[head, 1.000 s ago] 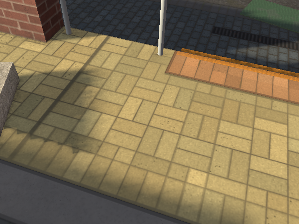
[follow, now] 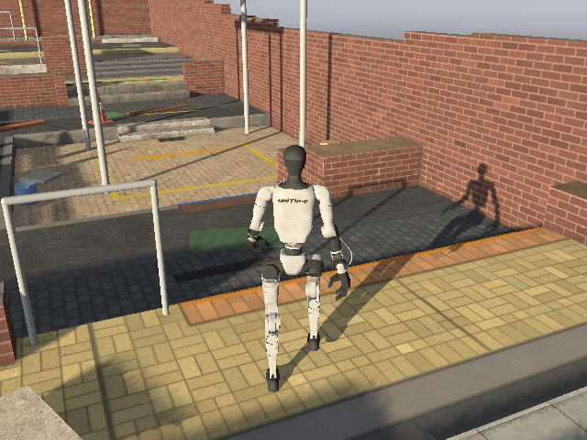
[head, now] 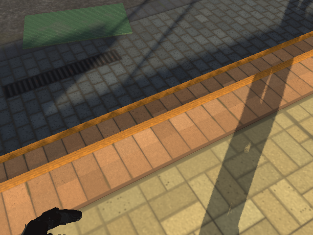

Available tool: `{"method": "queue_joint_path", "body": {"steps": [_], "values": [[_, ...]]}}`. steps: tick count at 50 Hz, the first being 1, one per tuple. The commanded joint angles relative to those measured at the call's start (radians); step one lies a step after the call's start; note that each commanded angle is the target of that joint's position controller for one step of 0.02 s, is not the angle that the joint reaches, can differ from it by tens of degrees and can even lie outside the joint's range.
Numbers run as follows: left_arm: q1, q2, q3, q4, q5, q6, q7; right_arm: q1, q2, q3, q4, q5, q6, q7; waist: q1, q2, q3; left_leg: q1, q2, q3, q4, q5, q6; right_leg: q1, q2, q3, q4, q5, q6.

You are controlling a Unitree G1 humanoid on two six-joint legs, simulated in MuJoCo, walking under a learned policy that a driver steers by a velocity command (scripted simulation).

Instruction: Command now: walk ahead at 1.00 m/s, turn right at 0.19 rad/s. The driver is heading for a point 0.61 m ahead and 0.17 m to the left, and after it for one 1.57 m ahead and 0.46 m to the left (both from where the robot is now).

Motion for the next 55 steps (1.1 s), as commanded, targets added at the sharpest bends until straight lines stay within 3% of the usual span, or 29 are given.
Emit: {"method": "queue_joint_path", "body": {"steps": [1,4,6,7,8,9,10,12,14,18,22,25,27,29,30,31,32,33,35,37,40,43,44,46,48,49,51,53,55], "values": [[-0.132,0.020,-0.016,-0.089,-0.008,-0.016,-0.013,-0.078,-0.147,-0.019,-0.069,0.015,-0.030,0.000,0.058,0.071,0.132,-0.223,0.231,-0.070,-0.265,0.425,0.143,0.211,0.000,-0.116,-0.202,0.149,-0.017],[-0.079,0.063,-0.003,-0.065,0.004,-0.018,0.012,-0.034,-0.203,-0.025,-0.045,0.007,-0.015,-0.011,0.099,0.125,0.048,0.005,0.254,-0.007,-0.057,1.068,0.123,0.291,0.084,-0.170,-0.263,0.036,-0.056],[0.239,0.124,0.031,0.030,0.002,-0.021,0.041,-0.054,-0.238,-0.031,-0.041,-0.005,0.014,-0.028,0.255,0.167,-0.131,-0.031,0.263,-0.017,0.364,1.220,0.103,0.642,0.119,-0.121,-0.292,-0.074,-0.084],[0.429,0.180,0.056,0.089,0.012,-0.021,0.059,-0.084,-0.214,-0.026,-0.062,-0.005,0.019,-0.028,0.336,0.143,-0.220,-0.222,0.221,-0.025,0.664,0.972,0.098,0.901,0.019,-0.023,-0.292,-0.151,-0.095],[0.492,0.268,0.081,0.104,0.042,-0.027,0.075,-0.017,-0.045,0.005,-0.108,0.003,0.016,-0.012,0.247,-0.121,-0.348,-0.534,0.090,-0.044,1.053,0.055,0.100,1.160,-0.288,0.356,-0.324,-0.449,-0.110],[0.469,0.267,0.086,0.087,0.029,-0.021,0.067,0.038,-0.071,-0.001,-0.129,0.047,0.012,-0.012,0.211,-0.183,-0.475,-0.722,0.013,-0.160,1.274,-0.172,0.112,1.214,-0.429,0.801,-0.536,-0.597,-0.159],[0.370,0.189,0.080,0.097,0.012,-0.024,0.063,-0.098,-0.139,-0.019,-0.145,0.036,0.015,-0.021,0.189,-0.055,-0.269,-0.805,0.089,-0.166,1.262,-0.031,0.123,1.055,-0.350,0.635,-0.573,-0.589,-0.134],[0.284,0.090,0.062,0.117,0.011,-0.047,0.060,-0.175,-0.094,-0.011,-0.140,0.023,0.024,-0.006,0.133,0.042,-0.041,-0.746,0.153,-0.157,1.142,0.066,0.111,0.742,-0.272,0.340,-0.629,-0.304,-0.088],[0.296,0.046,0.049,0.151,-0.006,-0.063,0.066,-0.145,-0.050,-0.008,-0.134,-0.001,0.061,0.016,0.073,-0.007,0.001,-0.678,0.185,-0.155,1.101,0.080,0.094,0.612,-0.220,0.166,-0.677,-0.191,-0.047],[0.341,0.016,0.042,0.197,-0.035,-0.090,0.062,-0.332,-0.016,-0.002,-0.221,-0.004,0.099,0.038,0.061,-0.013,0.096,-0.796,0.199,-0.087,1.003,0.189,0.077,0.583,-0.151,-0.113,-0.730,0.145,0.036],[0.383,0.032,0.033,0.212,-0.027,-0.094,0.073,-0.470,-0.007,0.020,-0.283,0.006,0.093,0.050,0.064,0.017,0.126,-0.746,0.127,0.055,0.742,0.384,0.112,0.610,-0.097,-0.297,-0.727,0.518,0.082],[0.422,0.109,0.042,0.212,-0.034,-0.086,0.104,-0.488,-0.049,0.021,-0.299,-0.003,0.087,0.062,0.037,-0.016,0.101,-0.597,0.026,0.162,0.562,0.426,0.158,0.724,-0.129,-0.340,-0.618,0.952,0.107],[0.381,0.175,0.060,0.183,-0.027,-0.059,0.133,-0.308,-0.117,-0.002,-0.253,-0.002,0.093,0.059,-0.077,-0.065,-0.011,-0.369,-0.047,0.168,0.553,0.332,0.186,0.752,-0.173,-0.322,-0.375,1.209,0.111],[0.230,0.226,0.082,0.132,-0.012,-0.022,0.131,0.129,-0.218,-0.061,-0.129,0.004,0.101,0.029,-0.292,-0.035,-0.170,0.086,-0.034,0.017,0.506,0.203,0.276,0.533,-0.171,-0.271,0.261,1.042,0.100],[0.151,0.157,0.078,0.123,-0.024,-0.020,0.105,0.092,-0.247,-0.088,-0.122,0.044,0.110,0.004,-0.268,0.202,-0.098,0.174,0.024,-0.116,0.379,0.208,0.312,0.286,0.073,-0.254,0.724,-0.074,0.098],[0.290,0.035,0.038,0.016,-0.006,-0.042,0.098,-0.044,-0.333,-0.091,-0.154,0.019,0.116,0.004,-0.013,0.277,-0.132,0.271,0.163,-0.476,0.442,0.608,0.411,-0.006,0.096,-0.102,0.926,-0.434,0.126],[0.286,0.049,0.023,-0.053,-0.025,-0.065,0.094,-0.071,-0.351,-0.105,-0.204,0.003,0.120,-0.012,-0.044,0.224,-0.311,0.407,0.321,-0.838,0.204,0.196,0.576,-0.182,0.099,0.058,0.959,-0.434,0.132],[0.238,0.090,0.021,-0.039,-0.011,-0.084,0.094,-0.078,-0.248,-0.089,-0.200,-0.003,0.116,-0.028,-0.021,0.003,-0.141,0.229,0.322,-0.887,0.059,-0.001,0.508,-0.218,0.035,0.081,0.829,-0.381,0.109],[0.210,0.081,0.020,-0.034,0.010,-0.062,0.097,-0.140,-0.185,-0.066,-0.191,-0.006,0.090,-0.036,0.088,-0.104,0.014,-0.105,0.235,-0.712,0.076,0.103,0.425,-0.095,-0.031,0.077,0.637,-0.357,0.118],[0.206,0.058,0.007,-0.045,0.028,-0.002,0.091,-0.194,-0.165,-0.049,-0.212,0.002,0.058,-0.035,0.151,-0.101,0.068,-0.415,0.138,-0.565,0.052,0.074,0.381,0.065,-0.071,0.050,0.447,-0.375,0.151],[0.074,0.032,-0.011,-0.113,0.008,0.011,0.077,-0.240,-0.192,-0.055,-0.242,0.015,0.030,-0.025,0.134,-0.022,0.090,-0.683,-0.010,-0.399,0.026,0.199,0.320,0.344,-0.054,-0.033,0.039,-0.079,0.165],[0.232,0.019,-0.004,-0.056,-0.013,0.007,0.065,-0.244,-0.202,-0.062,-0.248,0.015,0.040,-0.005,0.124,0.091,-0.063,-0.624,-0.017,-0.340,0.147,0.523,0.257,0.618,0.025,-0.085,0.090,0.284,0.120],[0.204,0.068,0.013,-0.068,-0.017,-0.004,0.068,-0.216,-0.197,-0.061,-0.250,0.008,0.041,0.001,0.095,0.077,-0.070,-0.498,-0.042,-0.320,0.215,0.489,0.238,0.513,0.019,-0.059,-0.004,0.320,0.093],[0.060,0.143,0.043,-0.111,0.000,-0.042,0.072,-0.067,-0.210,-0.076,-0.211,-0.007,0.052,-0.029,-0.020,0.101,-0.062,0.049,0.069,-0.469,0.421,0.438,0.265,0.008,-0.033,0.089,-0.079,0.211,0.061],[-0.121,0.127,0.046,-0.162,-0.003,-0.069,0.059,0.038,-0.214,-0.089,-0.205,-0.031,0.072,-0.063,-0.130,0.128,0.059,0.324,0.149,-0.604,0.488,0.413,0.287,-0.379,-0.078,0.151,-0.125,0.068,0.087],[-0.189,0.120,0.042,-0.198,-0.017,-0.087,0.050,0.035,-0.189,-0.081,-0.211,-0.037,0.069,-0.080,-0.151,0.044,0.108,0.249,0.091,-0.558,0.488,0.277,0.261,-0.347,-0.066,0.102,-0.350,0.221,0.109],[-0.049,0.052,0.027,-0.136,-0.036,-0.074,0.033,-0.089,-0.134,-0.052,-0.228,-0.008,0.055,-0.084,-0.087,0.042,0.037,-0.064,0.001,-0.447,0.492,0.082,0.192,0.201,-0.066,0.082,-0.546,0.559,0.097],[0.232,0.085,0.051,-0.049,-0.049,-0.030,0.034,-0.156,-0.164,-0.048,-0.224,0.002,0.044,-0.079,0.041,0.079,-0.021,-0.242,0.005,-0.440,0.639,0.149,0.196,0.552,-0.066,0.059,-0.422,0.563,0.083],[0.742,0.185,0.105,0.105,-0.033,-0.012,0.065,-0.302,-0.233,-0.059,-0.233,0.000,0.036,-0.070,0.353,0.003,-0.137,-0.378,-0.045,-0.317,1.219,0.383,0.150,0.965,-0.001,-0.098,-0.375,0.571,0.082]]}}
